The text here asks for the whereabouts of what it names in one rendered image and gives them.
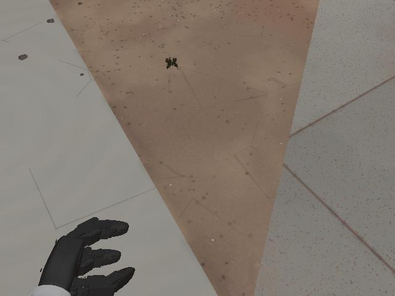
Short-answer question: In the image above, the left robot hand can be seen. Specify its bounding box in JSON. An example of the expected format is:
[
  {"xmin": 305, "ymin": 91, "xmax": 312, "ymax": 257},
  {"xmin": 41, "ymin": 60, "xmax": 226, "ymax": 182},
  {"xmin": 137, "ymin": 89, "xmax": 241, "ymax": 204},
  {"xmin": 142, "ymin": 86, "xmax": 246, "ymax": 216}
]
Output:
[{"xmin": 38, "ymin": 217, "xmax": 135, "ymax": 296}]

